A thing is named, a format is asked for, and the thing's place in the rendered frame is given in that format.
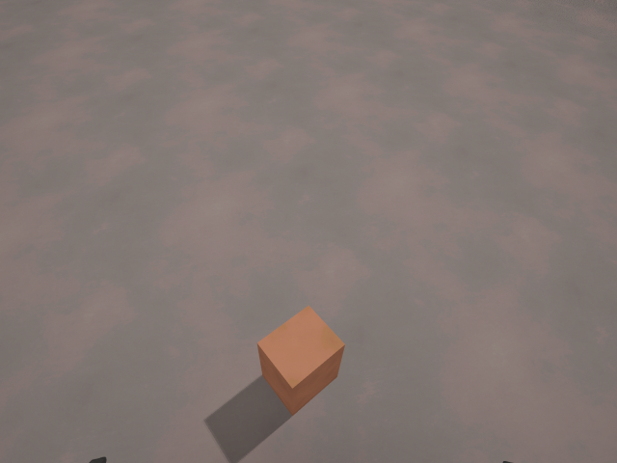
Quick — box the carton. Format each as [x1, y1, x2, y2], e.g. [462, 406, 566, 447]
[257, 306, 345, 416]

